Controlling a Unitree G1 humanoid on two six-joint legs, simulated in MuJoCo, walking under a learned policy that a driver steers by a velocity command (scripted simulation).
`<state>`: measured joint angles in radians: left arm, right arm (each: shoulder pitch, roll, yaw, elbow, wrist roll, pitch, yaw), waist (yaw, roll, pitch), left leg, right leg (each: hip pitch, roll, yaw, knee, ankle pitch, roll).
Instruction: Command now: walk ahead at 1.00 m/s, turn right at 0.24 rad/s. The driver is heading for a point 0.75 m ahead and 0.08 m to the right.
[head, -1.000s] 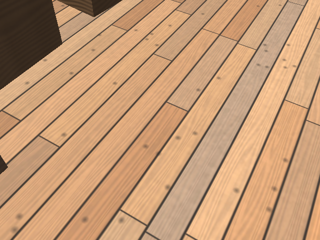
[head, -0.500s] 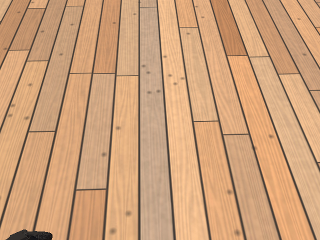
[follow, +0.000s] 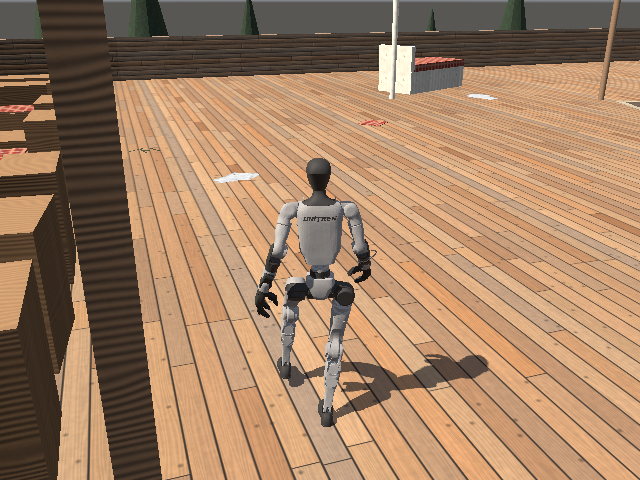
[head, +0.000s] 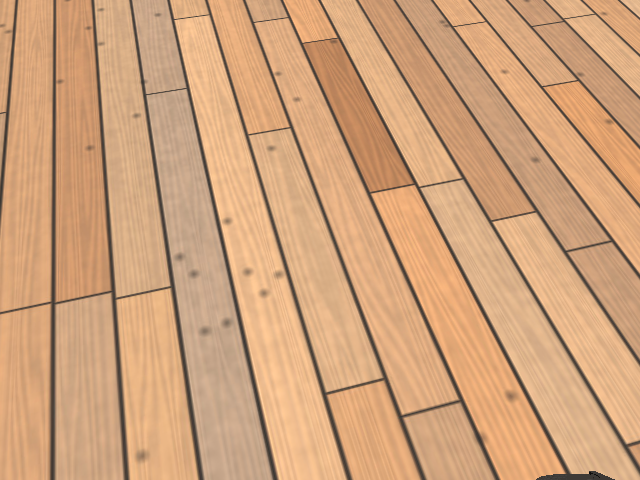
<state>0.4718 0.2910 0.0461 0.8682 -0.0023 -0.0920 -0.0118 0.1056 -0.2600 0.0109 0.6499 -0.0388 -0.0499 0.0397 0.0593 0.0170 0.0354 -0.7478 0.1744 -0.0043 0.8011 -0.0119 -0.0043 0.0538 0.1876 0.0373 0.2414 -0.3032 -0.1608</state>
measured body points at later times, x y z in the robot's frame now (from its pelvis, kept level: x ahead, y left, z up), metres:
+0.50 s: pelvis +0.48 +0.04 -0.01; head +0.50 +0.02 +0.44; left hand +0.73 +0.22 -0.09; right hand +0.38 -0.21 -0.15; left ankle +0.33 +0.15 -0.73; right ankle +0.68 -0.11 -0.67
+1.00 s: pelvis +0.85 -0.06 +0.00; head +0.88 -0.10 +0.45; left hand +1.02 +0.17 -0.11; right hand +0.96 -0.36 -0.10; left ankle +1.07 -0.02 -0.70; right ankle +0.76 -0.07 -0.73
